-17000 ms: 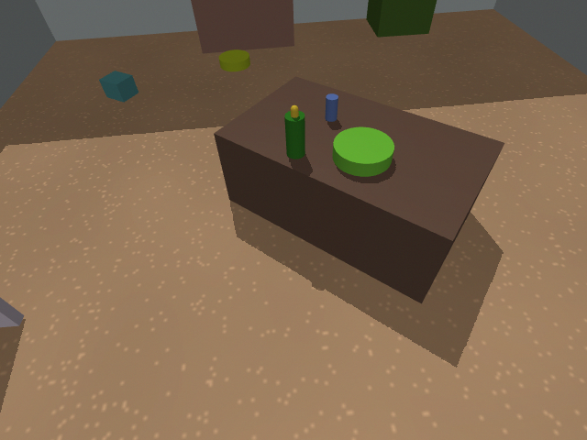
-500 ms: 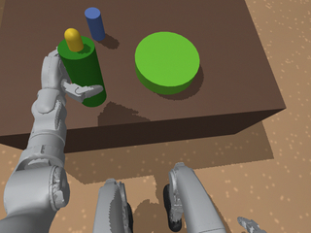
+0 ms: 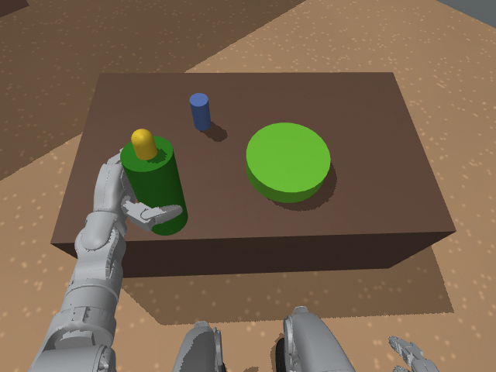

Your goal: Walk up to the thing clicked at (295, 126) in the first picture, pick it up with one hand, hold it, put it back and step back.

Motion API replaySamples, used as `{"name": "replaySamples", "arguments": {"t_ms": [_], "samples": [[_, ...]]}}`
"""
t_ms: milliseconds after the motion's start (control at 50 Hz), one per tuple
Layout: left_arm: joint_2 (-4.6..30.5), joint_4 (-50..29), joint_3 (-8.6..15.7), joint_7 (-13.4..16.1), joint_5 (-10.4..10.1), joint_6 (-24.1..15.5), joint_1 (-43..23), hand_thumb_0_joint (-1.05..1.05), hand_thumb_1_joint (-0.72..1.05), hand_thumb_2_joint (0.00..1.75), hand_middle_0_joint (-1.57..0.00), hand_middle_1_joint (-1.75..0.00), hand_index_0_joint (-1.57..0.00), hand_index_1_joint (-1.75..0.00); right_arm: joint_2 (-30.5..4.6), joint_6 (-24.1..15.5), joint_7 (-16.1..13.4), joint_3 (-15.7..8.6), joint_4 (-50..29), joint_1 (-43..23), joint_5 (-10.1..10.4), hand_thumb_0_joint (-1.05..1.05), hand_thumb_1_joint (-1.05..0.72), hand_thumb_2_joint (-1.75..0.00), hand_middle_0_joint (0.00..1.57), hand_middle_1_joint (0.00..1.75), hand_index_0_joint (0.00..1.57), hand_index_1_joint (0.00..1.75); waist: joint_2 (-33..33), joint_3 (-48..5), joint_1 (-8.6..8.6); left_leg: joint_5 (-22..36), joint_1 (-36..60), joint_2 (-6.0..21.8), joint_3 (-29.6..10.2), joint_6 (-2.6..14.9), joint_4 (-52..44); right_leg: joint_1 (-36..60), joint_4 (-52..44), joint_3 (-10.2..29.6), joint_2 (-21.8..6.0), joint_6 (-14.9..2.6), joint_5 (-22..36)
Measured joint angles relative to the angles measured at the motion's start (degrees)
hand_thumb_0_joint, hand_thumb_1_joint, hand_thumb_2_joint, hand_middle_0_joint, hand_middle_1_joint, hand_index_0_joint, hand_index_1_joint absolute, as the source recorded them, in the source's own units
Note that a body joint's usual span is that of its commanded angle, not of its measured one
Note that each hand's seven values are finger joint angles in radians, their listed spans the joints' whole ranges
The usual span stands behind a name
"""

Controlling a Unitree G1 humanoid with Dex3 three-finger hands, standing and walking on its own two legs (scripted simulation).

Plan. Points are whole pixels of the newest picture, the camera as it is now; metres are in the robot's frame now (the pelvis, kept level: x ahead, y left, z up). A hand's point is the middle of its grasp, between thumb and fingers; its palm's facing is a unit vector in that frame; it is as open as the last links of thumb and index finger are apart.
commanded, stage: lift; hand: left
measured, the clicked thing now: (156, 182) +0.41 +0.14 +0.03
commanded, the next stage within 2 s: hold in 0.96 s
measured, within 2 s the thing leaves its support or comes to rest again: neither
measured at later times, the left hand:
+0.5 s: hand (137, 196) +0.37 +0.16 +0.07, palm faces -0.14 -0.99 -0.01, open 10.6 cm
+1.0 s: hand (139, 199) +0.35 +0.14 +0.09, palm faces -0.15 -0.99 +0.00, open 10.6 cm
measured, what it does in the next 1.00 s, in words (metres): rises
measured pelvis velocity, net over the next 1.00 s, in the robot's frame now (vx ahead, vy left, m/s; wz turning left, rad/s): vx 0.03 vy -0.01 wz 0.01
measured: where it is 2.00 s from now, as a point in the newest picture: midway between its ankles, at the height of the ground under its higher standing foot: outside the picture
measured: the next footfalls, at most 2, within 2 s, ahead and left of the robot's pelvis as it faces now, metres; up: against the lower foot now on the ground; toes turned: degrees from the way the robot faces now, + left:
none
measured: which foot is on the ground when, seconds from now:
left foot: down 0.00-1.00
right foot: down 0.00-1.00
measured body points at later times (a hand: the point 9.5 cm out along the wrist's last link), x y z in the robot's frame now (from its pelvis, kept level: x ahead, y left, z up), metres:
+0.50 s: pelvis +0.02 +0.00 +0.05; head +0.10 +0.01 +0.49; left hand +0.37 +0.21 +0.07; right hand +0.13 -0.24 -0.07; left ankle +0.02 +0.11 -0.62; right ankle +0.06 -0.12 -0.62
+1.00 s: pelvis +0.03 -0.01 +0.07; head +0.09 +0.00 +0.52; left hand +0.36 +0.20 +0.10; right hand +0.15 -0.26 -0.04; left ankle +0.02 +0.11 -0.62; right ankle +0.06 -0.12 -0.62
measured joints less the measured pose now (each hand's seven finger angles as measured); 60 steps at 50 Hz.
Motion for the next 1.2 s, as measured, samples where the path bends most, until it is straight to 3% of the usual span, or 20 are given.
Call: {"name": "replaySamples", "arguments": {"t_ms": [320,1200], "samples": [[-1.46,-7.03,-3.21,-2.05,-1.81,0.31,9.13,0.02,-0.5,0.95,-0.79,-1.1,-0.76,-1.06,0.37,-1.3,-0.78,0.34,-0.2,-0.21,0.01,0.01,-0.92,-0.9,0.2,0.3,0.2,0.3,-0.59,2.11,2.04,2.75,12.34,-0.65,0.77,0.29,-9.85,12.19,-9.34,0.68,-0.2,0.62,2.4],[-3.28,-13.31,-3.44,-5.12,-2.35,0.25,19.4,0.02,-0.49,0.95,-0.77,-1.12,-0.73,-1.09,1.22,-1.11,-3.02,-0.15,-0.12,-0.41,-0.19,0.01,-0.91,-0.89,0.2,0.3,0.21,0.3,-0.65,5.13,3.18,7.12,30.22,-0.49,1.04,-0.94,-24.15,29.17,-21.7,0.87,0.55,-0.3,5.58]]}}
